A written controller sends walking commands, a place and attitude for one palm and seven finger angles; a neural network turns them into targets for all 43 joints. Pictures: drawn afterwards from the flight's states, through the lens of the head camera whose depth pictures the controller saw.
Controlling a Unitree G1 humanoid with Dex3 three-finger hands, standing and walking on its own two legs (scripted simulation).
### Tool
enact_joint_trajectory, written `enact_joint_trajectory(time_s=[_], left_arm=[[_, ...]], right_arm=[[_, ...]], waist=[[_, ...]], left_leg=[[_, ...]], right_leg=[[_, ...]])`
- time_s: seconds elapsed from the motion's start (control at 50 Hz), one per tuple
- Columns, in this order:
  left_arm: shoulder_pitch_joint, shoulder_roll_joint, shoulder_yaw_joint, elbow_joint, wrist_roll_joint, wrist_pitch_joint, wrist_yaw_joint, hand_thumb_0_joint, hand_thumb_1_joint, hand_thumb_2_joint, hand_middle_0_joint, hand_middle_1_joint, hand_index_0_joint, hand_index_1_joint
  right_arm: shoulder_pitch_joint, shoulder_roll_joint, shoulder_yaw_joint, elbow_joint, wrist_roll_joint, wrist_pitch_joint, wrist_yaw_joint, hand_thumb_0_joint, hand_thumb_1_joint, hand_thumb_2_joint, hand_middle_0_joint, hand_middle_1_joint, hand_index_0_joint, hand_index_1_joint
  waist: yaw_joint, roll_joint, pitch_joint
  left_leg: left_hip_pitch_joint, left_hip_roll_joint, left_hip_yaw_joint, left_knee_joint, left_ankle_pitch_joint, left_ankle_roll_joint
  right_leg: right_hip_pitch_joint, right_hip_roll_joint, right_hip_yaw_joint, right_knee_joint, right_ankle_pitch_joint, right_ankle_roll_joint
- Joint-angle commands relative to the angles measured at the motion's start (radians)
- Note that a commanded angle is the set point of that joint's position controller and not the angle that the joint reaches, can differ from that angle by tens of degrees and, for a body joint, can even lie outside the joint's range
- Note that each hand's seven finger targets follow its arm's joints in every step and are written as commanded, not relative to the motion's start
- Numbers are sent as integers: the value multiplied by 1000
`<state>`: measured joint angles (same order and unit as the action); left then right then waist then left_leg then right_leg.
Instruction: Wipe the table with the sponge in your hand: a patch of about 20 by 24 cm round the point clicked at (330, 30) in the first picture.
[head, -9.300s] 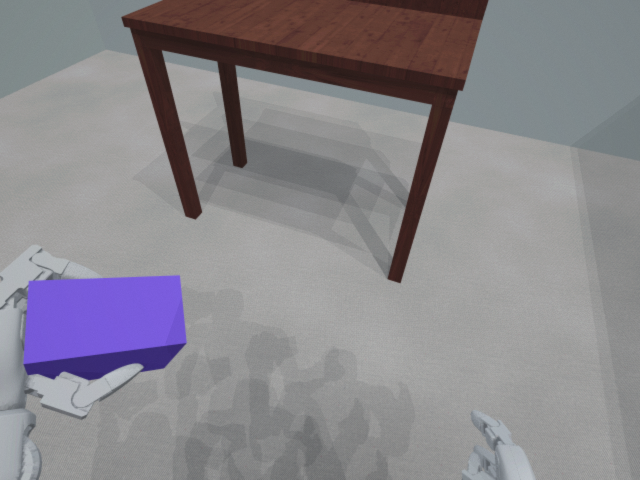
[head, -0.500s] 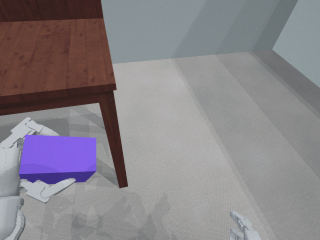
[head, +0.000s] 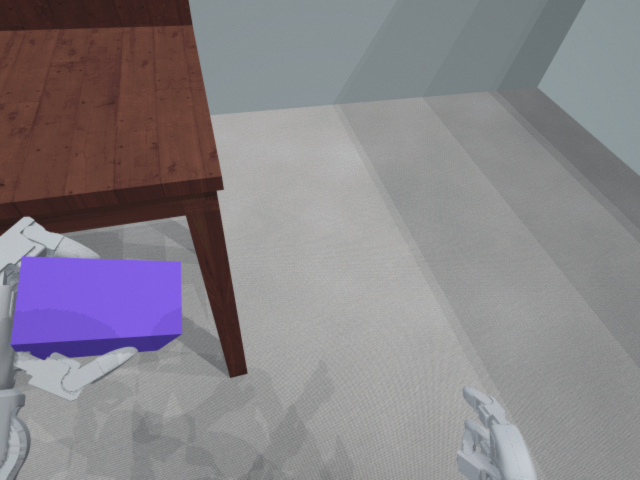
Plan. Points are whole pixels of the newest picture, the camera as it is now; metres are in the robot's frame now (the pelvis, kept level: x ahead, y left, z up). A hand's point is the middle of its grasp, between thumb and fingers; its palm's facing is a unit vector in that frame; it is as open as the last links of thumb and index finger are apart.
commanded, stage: come to a stop and stand still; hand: left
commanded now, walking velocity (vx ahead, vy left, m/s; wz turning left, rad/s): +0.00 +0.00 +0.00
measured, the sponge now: (124, 311) +0.24 +0.22 +0.13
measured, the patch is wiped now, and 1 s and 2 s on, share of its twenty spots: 0.00 0.00 0.00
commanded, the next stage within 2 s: look again from close up in 0.14 s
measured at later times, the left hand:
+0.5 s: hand (58, 320) +0.21 +0.25 +0.17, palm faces +0.40 -0.85 -0.35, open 10.8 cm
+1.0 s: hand (66, 301) +0.23 +0.26 +0.16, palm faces +0.37 -0.84 -0.40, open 10.8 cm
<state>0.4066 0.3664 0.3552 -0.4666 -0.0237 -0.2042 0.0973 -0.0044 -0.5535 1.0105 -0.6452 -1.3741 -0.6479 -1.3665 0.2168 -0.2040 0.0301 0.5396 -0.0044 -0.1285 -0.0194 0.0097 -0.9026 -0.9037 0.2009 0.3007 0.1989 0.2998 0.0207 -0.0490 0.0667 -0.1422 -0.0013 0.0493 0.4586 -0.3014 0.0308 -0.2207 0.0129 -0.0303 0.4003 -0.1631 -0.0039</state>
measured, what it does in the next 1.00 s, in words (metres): stands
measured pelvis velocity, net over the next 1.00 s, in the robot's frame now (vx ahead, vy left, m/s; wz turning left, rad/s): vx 0.01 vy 0.02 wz -0.03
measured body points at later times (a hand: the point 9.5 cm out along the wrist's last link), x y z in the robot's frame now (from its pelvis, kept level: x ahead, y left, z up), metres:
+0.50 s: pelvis -0.01 +0.00 +0.00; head -0.01 +0.02 +0.45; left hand +0.18 +0.29 +0.18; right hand +0.16 -0.21 -0.07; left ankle -0.03 +0.09 -0.74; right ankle +0.03 -0.12 -0.74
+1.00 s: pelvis +0.01 +0.02 -0.01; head +0.00 +0.03 +0.44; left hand +0.20 +0.30 +0.18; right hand +0.16 -0.23 -0.08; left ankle -0.03 +0.09 -0.74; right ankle +0.03 -0.12 -0.74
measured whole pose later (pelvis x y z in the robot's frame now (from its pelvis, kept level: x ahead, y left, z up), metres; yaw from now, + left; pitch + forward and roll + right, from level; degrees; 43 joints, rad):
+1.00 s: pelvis +0.01 +0.02 -0.01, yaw -2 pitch -1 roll +0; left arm 0.44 0.38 0.36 -0.42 -0.02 -0.22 0.11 0.00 -0.55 1.01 -0.65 -1.37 -0.65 -1.36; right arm 0.25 -0.24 0.01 0.55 -0.01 -0.07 -0.03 0.01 -0.90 -0.90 0.20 0.30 0.20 0.30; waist 0.01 -0.02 -0.01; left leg -0.17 -0.03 0.09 0.55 -0.37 0.06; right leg -0.31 -0.01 0.01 0.58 -0.26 0.00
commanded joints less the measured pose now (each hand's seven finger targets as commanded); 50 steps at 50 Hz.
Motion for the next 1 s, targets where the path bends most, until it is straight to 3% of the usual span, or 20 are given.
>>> enact_joint_trajectory(time_s=[0.0,0.1,0.18,0.24,0.28,0.36,0.38,0.56,0.6,0.7,0.78,0.84,0.86,0.88,0.92,0.94,0.98], left_arm=[[-39,155,106,-254,-20,-84,26,0,100,1300,-1200,-1600,-1200,-1600],[-46,131,87,-146,-22,-66,22,0,100,1300,-1200,-1600,-1200,-1600],[-115,139,75,-154,-20,-61,18,0,100,1300,-1200,-1600,-1200,-1600],[-153,134,56,-187,-14,-64,20,0,100,1300,-1200,-1600,-1200,-1600],[-183,159,69,-235,-11,-67,22,0,100,1300,-1200,-1600,-1200,-1600],[-152,146,69,-219,-10,-68,27,0,100,1300,-1200,-1600,-1200,-1600],[-135,166,94,-206,-11,-67,29,0,100,1300,-1200,-1600,-1200,-1600],[-91,121,60,-126,-13,-60,23,0,100,1300,-1200,-1600,-1200,-1600],[-103,130,62,-136,-11,-62,24,0,100,1300,-1200,-1600,-1200,-1600],[-117,151,65,-175,-8,-68,31,0,100,1300,-1200,-1600,-1200,-1600],[-123,186,90,-207,-6,-76,36,0,100,1300,-1200,-1600,-1200,-1600],[-109,175,86,-186,-8,-83,37,0,100,1300,-1200,-1600,-1200,-1600],[-104,177,89,-189,-9,-86,37,0,100,1300,-1200,-1600,-1200,-1600],[-89,183,102,-177,-14,-87,35,0,100,1300,-1200,-1600,-1200,-1600],[-75,169,99,-187,-12,-92,35,0,100,1300,-1200,-1600,-1200,-1600],[-61,171,106,-178,-13,-91,35,0,100,1300,-1200,-1600,-1200,-1600],[-64,178,108,-189,-18,-90,31,0,100,1300,-1200,-1600,-1200,-1600]], right_arm=[[-72,-115,-51,-145,-1,-48,-7,0,-900,-900,200,300,200,300],[-71,-121,-52,-133,1,-23,-15,0,-900,-900,200,300,200,300],[-90,-120,-48,-142,1,-16,-22,0,-900,-900,200,300,200,300],[-85,-119,-45,-145,0,-18,-23,0,-900,-900,200,300,200,300],[-95,-119,-43,-149,-3,-22,-24,0,-900,-900,200,300,200,300],[-83,-117,-45,-146,-3,-27,-21,0,-900,-900,200,300,200,300],[-84,-117,-47,-145,-6,-27,-24,0,-900,-900,200,300,200,300],[-73,-123,-52,-136,3,-15,-22,0,-900,-900,200,300,200,300],[-81,-125,-52,-137,1,-15,-25,0,-900,-900,200,300,200,300],[-87,-129,-57,-141,-10,-15,-24,0,-900,-900,200,300,200,300],[-85,-141,-66,-137,-15,-11,-20,0,-900,-900,200,300,200,300],[-74,-143,-65,-134,-10,-4,-15,0,-900,-900,200,300,200,300],[-77,-145,-67,-137,-9,-3,-14,0,-900,-900,200,300,200,300],[-86,-151,-68,-135,-10,-4,-17,0,-900,-900,200,300,200,300],[-87,-151,-66,-142,-2,1,-17,0,-900,-900,200,300,200,300],[-90,-146,-65,-148,0,3,-18,0,-900,-900,200,300,200,300],[-94,-146,-65,-150,2,0,-16,0,-900,-900,200,300,200,300]], waist=[[2,129,-257],[-1,94,-185],[2,113,-146],[4,129,-149],[6,177,-154],[9,147,-160],[10,144,-162],[6,74,-144],[5,95,-145],[-6,56,-139],[-19,55,-136],[-22,78,-126],[-20,92,-129],[-22,145,-113],[-15,208,-122],[-8,191,-126],[-6,178,-144]], left_leg=[[-39,52,-52,-51,468,-65],[-81,60,-53,-99,353,-62],[-111,52,-47,-139,235,-52],[-135,52,-59,-160,200,-46],[-127,47,-53,-167,187,-49],[-159,48,-59,-167,160,-45],[-144,43,-51,-165,163,-49],[-168,39,-55,-166,117,-43],[-168,39,-52,-162,86,-36],[-184,9,-36,-73,-78,-6],[-136,-1,-22,4,-90,0],[-150,18,-45,-20,-83,2],[-153,29,-61,-43,-72,3],[-122,52,-81,-88,-58,3],[-128,130,-171,-141,4,20],[-115,149,-163,-124,87,22],[-83,129,-85,-56,274,1]], right_leg=[[226,-37,45,41,406,-15],[179,-28,46,18,295,-8],[158,-20,57,-3,204,-3],[186,-13,45,9,178,-1],[176,-8,46,12,164,0],[213,-11,44,12,165,0],[198,-9,48,5,163,-1],[192,-19,61,-28,138,-1],[189,-25,66,-31,107,-3],[119,-85,171,-103,-167,-36],[14,-122,245,-129,-289,-68],[12,-114,218,-56,-257,-74],[21,-97,190,-9,-219,-70],[-22,-64,153,51,-175,-58],[-11,-14,51,238,-19,-35],[-20,-15,26,267,12,-27],[-11,-25,24,262,44,-34]])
